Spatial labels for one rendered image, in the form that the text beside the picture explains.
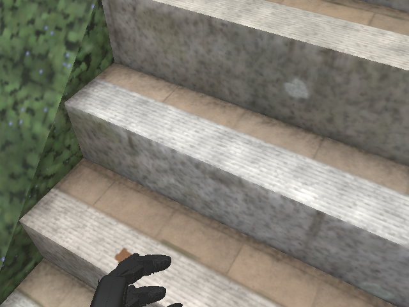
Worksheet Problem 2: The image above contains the left robot hand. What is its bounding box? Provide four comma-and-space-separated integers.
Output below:
90, 253, 183, 307

